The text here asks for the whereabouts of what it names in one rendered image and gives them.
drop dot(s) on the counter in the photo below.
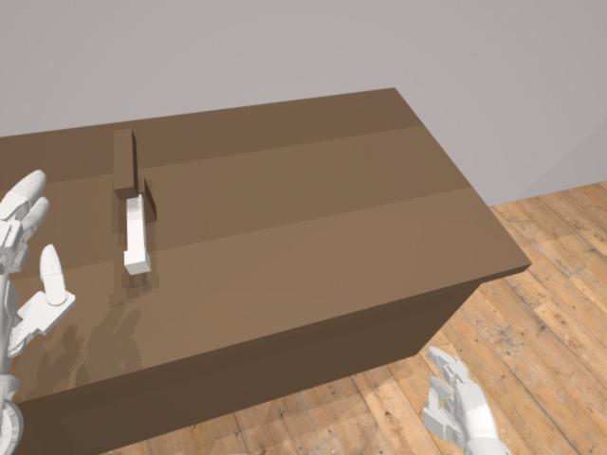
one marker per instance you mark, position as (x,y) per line
(291,244)

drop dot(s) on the left robot forearm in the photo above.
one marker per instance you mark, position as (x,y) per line
(11,418)

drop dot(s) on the right robot hand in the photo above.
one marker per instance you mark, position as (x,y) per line
(467,414)

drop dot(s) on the left robot hand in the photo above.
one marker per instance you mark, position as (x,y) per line
(22,211)

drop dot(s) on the tap lever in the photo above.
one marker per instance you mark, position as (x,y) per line
(136,258)

